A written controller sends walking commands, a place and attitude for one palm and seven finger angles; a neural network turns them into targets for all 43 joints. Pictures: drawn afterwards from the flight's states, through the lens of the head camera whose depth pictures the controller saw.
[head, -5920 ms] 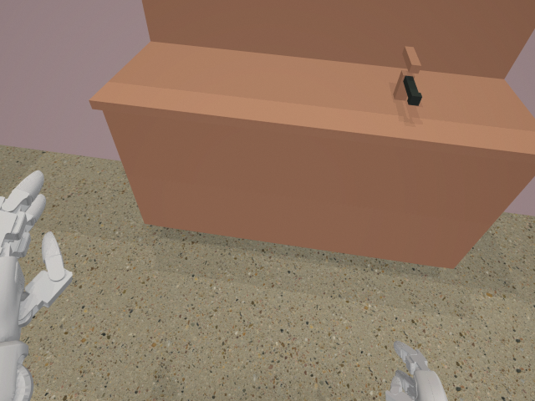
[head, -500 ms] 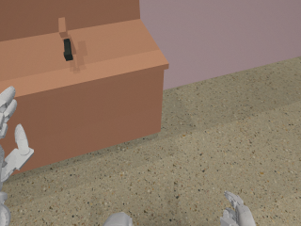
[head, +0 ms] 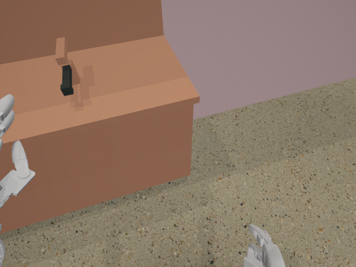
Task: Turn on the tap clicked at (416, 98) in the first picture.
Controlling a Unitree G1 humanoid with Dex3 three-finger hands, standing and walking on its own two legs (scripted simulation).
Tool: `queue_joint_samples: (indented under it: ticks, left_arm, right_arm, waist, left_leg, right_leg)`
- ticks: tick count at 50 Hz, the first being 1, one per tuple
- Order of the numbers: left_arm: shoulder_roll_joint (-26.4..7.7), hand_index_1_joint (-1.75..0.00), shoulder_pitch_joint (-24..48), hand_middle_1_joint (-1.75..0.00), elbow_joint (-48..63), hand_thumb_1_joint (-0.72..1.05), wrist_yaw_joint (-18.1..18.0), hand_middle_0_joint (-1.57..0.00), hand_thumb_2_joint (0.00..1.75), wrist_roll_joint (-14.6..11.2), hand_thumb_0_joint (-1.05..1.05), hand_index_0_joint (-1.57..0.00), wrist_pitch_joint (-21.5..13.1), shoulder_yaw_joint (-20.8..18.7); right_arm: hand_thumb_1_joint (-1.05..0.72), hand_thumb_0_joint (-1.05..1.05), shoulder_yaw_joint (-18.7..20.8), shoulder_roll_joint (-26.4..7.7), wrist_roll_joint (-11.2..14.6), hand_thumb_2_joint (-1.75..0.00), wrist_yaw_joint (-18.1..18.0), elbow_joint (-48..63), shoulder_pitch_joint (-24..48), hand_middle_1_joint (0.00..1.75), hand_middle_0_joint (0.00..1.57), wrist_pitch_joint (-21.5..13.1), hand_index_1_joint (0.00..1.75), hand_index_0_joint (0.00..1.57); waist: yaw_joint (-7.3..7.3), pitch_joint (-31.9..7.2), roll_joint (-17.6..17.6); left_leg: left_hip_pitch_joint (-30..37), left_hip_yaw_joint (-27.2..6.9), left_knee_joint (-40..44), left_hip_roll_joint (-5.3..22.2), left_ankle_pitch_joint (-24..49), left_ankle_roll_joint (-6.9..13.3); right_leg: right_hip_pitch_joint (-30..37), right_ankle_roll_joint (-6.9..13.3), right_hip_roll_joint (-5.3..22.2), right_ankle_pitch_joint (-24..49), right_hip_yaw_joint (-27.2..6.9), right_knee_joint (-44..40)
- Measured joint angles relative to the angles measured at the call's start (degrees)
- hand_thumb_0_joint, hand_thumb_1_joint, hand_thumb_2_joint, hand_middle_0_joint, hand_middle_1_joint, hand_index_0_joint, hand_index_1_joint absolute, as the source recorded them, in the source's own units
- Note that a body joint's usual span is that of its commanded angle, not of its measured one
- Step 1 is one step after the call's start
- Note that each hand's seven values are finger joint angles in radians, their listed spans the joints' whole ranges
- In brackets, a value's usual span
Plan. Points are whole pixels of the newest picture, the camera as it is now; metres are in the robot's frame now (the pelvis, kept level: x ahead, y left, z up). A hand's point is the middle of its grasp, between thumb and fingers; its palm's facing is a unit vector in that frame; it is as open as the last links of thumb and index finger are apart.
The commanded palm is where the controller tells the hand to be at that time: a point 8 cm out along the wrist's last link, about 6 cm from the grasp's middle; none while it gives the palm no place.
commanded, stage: take the last steps up to it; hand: left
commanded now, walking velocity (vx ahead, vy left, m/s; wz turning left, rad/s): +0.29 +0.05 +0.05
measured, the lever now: (67, 89) +0.59 +0.39 +0.04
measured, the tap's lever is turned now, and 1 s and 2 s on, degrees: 0 0 0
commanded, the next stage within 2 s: come to a stop and stand still in 0.60 s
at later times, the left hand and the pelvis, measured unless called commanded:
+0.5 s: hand (56, 114) +0.33 +0.24 +0.20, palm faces +0.40 -0.82 -0.41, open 7.4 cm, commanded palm +0.27 +0.28 +0.19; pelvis +0.11 +0.00 +0.01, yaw +0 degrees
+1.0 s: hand (71, 100) +0.38 +0.24 +0.19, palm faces +0.40 -0.82 -0.40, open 7.4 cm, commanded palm +0.33 +0.28 +0.19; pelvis +0.17 +0.00 +0.01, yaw +0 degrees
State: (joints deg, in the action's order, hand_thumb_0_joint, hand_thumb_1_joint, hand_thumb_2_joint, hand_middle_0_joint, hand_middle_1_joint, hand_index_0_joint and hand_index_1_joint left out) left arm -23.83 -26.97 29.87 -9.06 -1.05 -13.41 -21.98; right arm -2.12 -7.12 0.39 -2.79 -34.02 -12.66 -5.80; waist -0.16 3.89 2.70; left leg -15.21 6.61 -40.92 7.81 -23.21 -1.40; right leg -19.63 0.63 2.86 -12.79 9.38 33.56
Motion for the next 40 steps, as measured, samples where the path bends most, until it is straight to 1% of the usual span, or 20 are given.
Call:
queue_joint_samples:
  ticks: [2, 3, 5, 7, 9, 12, 14, 16, 18, 19, 21, 23, 25, 29, 30, 32, 34, 36, 38, 40]
  left_arm:
    - [1.8, -0.31, 2.3, -0.3, -1.9, 0.88, 0.3, -0.21, 0.9, -0.1, 0.01, -0.21, 0.3, 0.9]
    - [2.7, -0.31, 2.7, -0.3, -2.5, 0.88, 0.4, -0.21, 0.9, -0.3, 0.01, -0.21, 0.4, 1.1]
    - [4.1, -0.31, 2.4, -0.3, -2.8, 0.88, 0.6, -0.21, 0.9, -0.2, 0.01, -0.21, 0.4, 1.2]
    - [4.5, -0.31, 1.2, -0.3, -2.0, 0.88, 0.5, -0.21, 0.9, 0.0, 0.01, -0.21, 0.3, 1.2]
    - [4.2, -0.31, -0.1, -0.3, -0.4, 0.88, 0.2, -0.21, 0.9, 0.1, 0.01, -0.21, 0.1, 1.1]
    - [3.4, -0.31, -1.4, -0.3, 2.6, 0.88, -0.5, -0.22, 0.9, 0.0, 0.01, -0.21, -0.1, 1.2]
    - [2.8, -0.31, -1.5, -0.3, 4.0, 0.88, -0.9, -0.22, 0.9, -0.1, 0.01, -0.21, -0.3, 1.1]
    - [1.7, -0.31, 0.1, -0.3, 3.3, 0.88, -1.2, -0.22, 0.9, -0.3, 0.01, -0.21, -0.8, 0.4]
    - [1.3, -0.31, 2.4, -0.3, 0.5, 0.88, -1.1, -0.22, 0.9, -0.3, 0.01, -0.21, -0.9, 0.0]
    - [1.2, -0.31, 3.3, -0.3, -0.7, 0.88, -1.1, -0.21, 0.9, -0.4, 0.01, -0.21, -0.7, -0.2]
    - [1.4, -0.31, 3.8, -0.3, -1.3, 0.88, -0.8, -0.21, 0.9, -0.5, 0.01, -0.21, 0.1, -0.4]
    - [1.8, -0.31, 2.6, -0.3, -0.3, 0.88, -0.6, -0.21, 0.9, -0.7, 0.01, -0.21, 0.5, -0.1]
    - [2.0, -0.3, 0.5, -0.3, 1.0, 0.89, -0.4, -0.21, 0.9, -0.8, 0.01, -0.21, 0.6, 0.3]
    - [0.7, -0.31, -1.8, -0.3, 1.2, 0.89, 0.0, -0.21, 0.9, -0.6, 0.01, -0.21, 0.8, 0.4]
    - [0.4, -0.31, -1.4, -0.3, 0.6, 0.89, 0.0, -0.21, 0.9, -0.4, 0.01, -0.21, 0.8, 0.4]
    - [1.5, -0.31, 0.5, -0.3, -1.1, 0.88, 0.3, -0.21, 0.9, -0.3, 0.01, -0.21, 1.0, 1.3]
    - [3.0, -0.31, 1.7, -0.3, -2.5, 0.88, 0.5, -0.21, 0.9, -0.5, 0.01, -0.21, 1.1, 1.9]
    - [4.0, -0.31, 1.6, -0.3, -3.0, 0.88, 0.5, -0.22, 0.9, -0.4, 0.01, -0.21, 1.0, 1.8]
    - [4.3, -0.31, 0.7, -0.3, -2.8, 0.88, 0.3, -0.22, 0.9, -0.2, 0.01, -0.21, 0.6, 1.5]
    - [4.1, -0.31, -0.5, -0.3, -1.8, 0.88, 0.0, -0.22, 0.9, -0.3, 0.01, -0.21, 0.4, 1.5]
  right_arm:
    - [-0.9, 0.01, 0.7, -1.8, 0.0, -0.9, 0.1, -2.5, 1.4, 0.3, 0.21, 0.9, 0.3, 0.2]
    - [-0.9, 0.01, 1.0, -2.7, 0.0, -0.9, 0.2, -3.6, 1.9, 0.3, 0.21, 1.5, 0.3, 0.2]
    - [-0.9, 0.01, 1.7, -4.0, 0.1, -0.9, 0.2, -4.7, 2.6, 0.3, 0.21, 2.4, 0.3, 0.2]
    - [-0.9, 0.01, 2.3, -4.9, 0.0, -0.9, -0.1, -4.6, 2.6, 0.3, 0.21, 2.9, 0.3, 0.2]
    - [-0.9, 0.01, 2.9, -5.5, -0.2, -0.9, -0.4, -3.5, 2.1, 0.3, 0.21, 2.8, 0.3, 0.2]
    - [-0.9, 0.01, 3.8, -6.6, -0.5, -0.9, -0.9, -1.6, 1.1, 0.3, 0.21, 2.3, 0.3, 0.2]
    - [-0.9, 0.01, 4.5, -7.6, -0.5, -0.9, -1.4, -0.1, 0.4, 0.3, 0.2, 2.0, 0.3, 0.2]
    - [-0.9, 0.01, 5.1, -6.8, -0.1, -0.9, -1.9, 0.3, 0.8, 0.3, 0.2, 1.9, 0.3, 0.2]
    - [-0.9, 0.01, 4.9, -5.6, -0.1, -0.9, -2.0, 0.3, 1.5, 0.3, 0.2, 1.5, 0.3, 0.19]
    - [-0.9, 0.01, 4.6, -4.8, 0.0, -0.9, -1.8, 0.2, 1.7, 0.3, 0.2, 1.2, 0.3, 0.19]
    - [-0.9, 0.01, 3.7, -3.3, 0.2, -0.9, -1.1, 0.2, 2.1, 0.3, 0.2, 0.6, 0.3, 0.19]
    - [-0.9, 0.01, 2.6, -2.0, 0.2, -0.9, -0.4, 0.5, 2.0, 0.3, 0.2, 0.1, 0.3, 0.19]
    - [-0.9, 0.01, 1.7, -1.0, 0.1, -0.9, 0.1, 0.9, 1.6, 0.3, 0.2, -0.3, 0.3, 0.2]
    - [-0.9, 0.01, 0.3, 0.0, 0.1, -0.9, 0.0, 1.2, 0.7, 0.3, 0.21, -0.2, 0.3, 0.2]
    - [-0.9, 0.01, 0.2, -0.2, 0.1, -0.9, -0.1, 1.0, 0.6, 0.3, 0.21, 0.1, 0.3, 0.2]
    - [-0.9, 0.01, 0.5, -1.4, 0.1, -0.9, -0.1, -0.9, 1.5, 0.3, 0.21, 1.0, 0.3, 0.2]
    - [-0.9, 0.01, 1.0, -2.6, 0.1, -0.9, 0.1, -3.0, 2.4, 0.3, 0.21, 1.9, 0.3, 0.2]
    - [-0.9, 0.01, 1.3, -3.5, 0.0, -0.9, 0.1, -3.8, 2.9, 0.3, 0.21, 2.8, 0.3, 0.2]
    - [-0.9, 0.01, 1.6, -4.3, -0.2, -0.9, -0.1, -3.6, 3.0, 0.3, 0.21, 3.3, 0.3, 0.2]
    - [-0.9, 0.01, 2.1, -5.1, -0.4, -0.9, -0.4, -2.7, 2.8, 0.3, 0.21, 3.2, 0.3, 0.2]
  waist:
    - [-0.31, 0.8, 1.0]
    - [-0.38, 1.0, 1.0]
    - [-0.24, 1.2, 0.4]
    - [0.1, 1.2, -0.9]
    - [0.27, 1.1, -2.4]
    - [0.34, 1.0, -3.9]
    - [0.19, 0.5, -3.6]
    - [-0.27, 0.5, -5.2]
    - [0.22, -0.2, -5.2]
    - [0.62, -0.5, -4.9]
    - [0.96, -0.8, -4.4]
    - [1.1, -1.1, -3.7]
    - [1.07, -1.1, -2.8]
    - [0.33, -0.6, -1.5]
    - [0.13, -0.4, -0.9]
    - [-0.12, 0.2, 0.7]
    - [-0.4, 0.4, 0.5]
    - [-0.2, 0.6, -0.3]
    - [0.25, 0.8, -1.2]
    - [0.54, 1.1, -2.1]
  left_leg:
    - [-4.8, -2.9, -13.3, -1.6, -3.6, 0.6]
    - [-7.1, -3.6, -18.9, -2.6, -3.5, 0.5]
    - [-10.6, -3.5, -24.4, -3.5, -2.2, 0.2]
    - [-11.8, -2.5, -21.0, -3.4, -1.0, 0.3]
    - [-10.9, -1.2, -12.7, -3.1, 0.7, 0.6]
    - [-6.8, 0.4, 1.1, -3.4, 5.2, 0.9]
    - [-3.0, 1.1, 8.8, -3.6, 8.9, 1.3]
    - [-2.4, 2.2, 7.3, -4.4, 9.4, 2.1]
    - [-2.3, 2.0, 6.4, -4.3, 7.6, 2.5]
    - [-2.0, 1.6, 6.8, -4.2, 7.3, 2.5]
    - [-1.1, 1.2, 8.6, -3.7, 7.7, 2.2]
    - [0.0, 1.1, 10.3, -3.2, 8.1, 1.7]
    - [0.9, 1.1, 11.2, -2.7, 7.9, 1.2]
    - [1.6, 0.8, 8.0, -1.9, 4.9, -0.5]
    - [0.9, 0.4, 5.3, -1.5, 3.2, -0.4]
    - [-2.4, -2.1, -4.8, -2.0, -1.8, 0.3]
    - [-6.4, -3.7, -16.0, -4.1, -3.1, 0.1]
    - [-9.2, -3.6, -21.0, -5.1, -2.0, -0.2]
    - [-10.0, -2.8, -18.4, -5.3, -0.4, -0.3]
    - [-9.0, -2.1, -11.3, -5.3, 1.4, -0.4]
  right_leg:
    - [-0.1, 1.4, 0.1, -2.1, 0.5, 3.1]
    - [0.4, 1.6, 0.2, -3.1, 0.4, 3.1]
    - [1.9, 1.4, 0.4, -3.3, 0.2, 1.2]
    - [3.3, 1.1, 0.7, -2.7, 0.1, -1.1]
    - [4.4, 1.0, 1.1, -2.6, -0.2, -2.6]
    - [6.0, 0.2, 1.5, -3.9, -0.3, -2.6]
    - [6.3, -0.5, 1.2, -6.2, -0.4, -0.1]
    - [4.8, -0.8, 2.0, -11.7, -2.6, 6.4]
    - [1.1, -0.9, 0.7, -16.6, -4.8, 17.1]
    - [-0.7, -1.1, 0.1, -16.9, -5.2, 21.1]
    - [-3.4, -1.4, -0.3, -15.6, -5.2, 23.9]
    - [-4.7, -1.7, -0.1, -13.0, -4.6, 21.0]
    - [-4.3, -1.9, -0.1, -10.4, -3.6, 14.7]
    - [0.6, -1.9, -0.7, -4.8, -1.4, 0.2]
    - [1.2, -0.6, -0.9, -0.6, -1.0, -1.1]
    - [1.1, 1.8, -1.3, -1.5, 0.0, 1.7]
    - [1.9, 2.6, -1.0, -3.5, -0.1, 1.8]
    - [3.2, 2.4, -0.6, -3.2, -0.3, -0.2]
    - [4.4, 2.2, -0.3, -2.3, -0.3, -2.5]
    - [5.3, 2.2, -0.1, -1.7, -0.5, -4.1]
